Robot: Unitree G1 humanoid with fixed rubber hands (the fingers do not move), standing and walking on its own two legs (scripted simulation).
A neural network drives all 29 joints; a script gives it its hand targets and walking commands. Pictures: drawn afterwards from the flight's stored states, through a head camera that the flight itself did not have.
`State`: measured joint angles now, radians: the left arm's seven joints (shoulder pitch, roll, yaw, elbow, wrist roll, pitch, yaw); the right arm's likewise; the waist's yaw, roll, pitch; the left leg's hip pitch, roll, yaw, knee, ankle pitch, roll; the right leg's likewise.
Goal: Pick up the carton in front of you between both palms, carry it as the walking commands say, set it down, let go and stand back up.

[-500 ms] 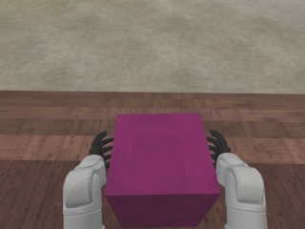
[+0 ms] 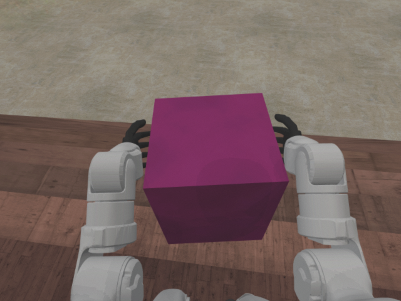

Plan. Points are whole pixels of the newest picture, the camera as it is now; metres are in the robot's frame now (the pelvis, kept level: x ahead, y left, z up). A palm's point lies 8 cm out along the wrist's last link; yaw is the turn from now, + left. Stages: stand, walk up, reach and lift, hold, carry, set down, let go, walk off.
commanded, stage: carry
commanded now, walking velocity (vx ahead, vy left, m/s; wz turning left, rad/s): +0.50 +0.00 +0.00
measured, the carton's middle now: (211, 173) +0.36 +0.01 +0.03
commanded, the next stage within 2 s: none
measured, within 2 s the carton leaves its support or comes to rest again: neither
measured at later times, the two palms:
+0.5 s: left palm (178, 64) +0.68 +0.10 +0.08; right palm (289, 72) +0.64 -0.19 +0.07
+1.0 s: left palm (186, 70) +1.01 +0.13 -0.17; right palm (254, 68) +1.02 -0.17 -0.18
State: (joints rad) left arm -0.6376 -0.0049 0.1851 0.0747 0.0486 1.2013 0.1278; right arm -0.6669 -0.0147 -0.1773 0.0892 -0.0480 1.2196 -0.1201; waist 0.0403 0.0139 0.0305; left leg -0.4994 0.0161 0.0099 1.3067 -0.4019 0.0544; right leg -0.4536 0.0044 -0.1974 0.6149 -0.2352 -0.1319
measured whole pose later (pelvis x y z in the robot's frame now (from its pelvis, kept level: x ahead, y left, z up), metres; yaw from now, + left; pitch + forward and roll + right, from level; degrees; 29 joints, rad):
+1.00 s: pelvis +0.67 -0.04 -0.26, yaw -2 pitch +3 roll -1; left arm -0.64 -0.01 0.13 0.19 -0.01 1.10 0.16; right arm -0.54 0.05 -0.27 0.03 -0.08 1.15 -0.12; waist 0.14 0.02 0.04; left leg -0.66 0.01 0.03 0.62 0.33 0.06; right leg -0.26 0.18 -0.09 1.11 -0.88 -0.17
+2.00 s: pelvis +1.48 -0.07 -0.69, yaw -1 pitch +1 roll +2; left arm -0.55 -0.03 0.23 0.20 0.06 1.04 0.11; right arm -0.55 -0.01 -0.11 0.20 0.02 1.05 -0.17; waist -0.14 0.02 -0.01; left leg -0.41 -0.14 0.08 0.81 -0.45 0.14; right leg -0.68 0.02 0.04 1.46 -0.45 -0.04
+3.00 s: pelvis +2.28 -0.16 -1.00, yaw -1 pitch +6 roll +0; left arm -0.39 -0.11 0.20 -0.06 0.08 0.95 0.13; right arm -0.46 0.02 -0.15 0.02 0.03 0.95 -0.15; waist -0.04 0.03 0.06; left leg -0.44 -0.06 0.02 0.84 -0.50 0.03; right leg -0.53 0.04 -0.02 0.61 -0.18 -0.06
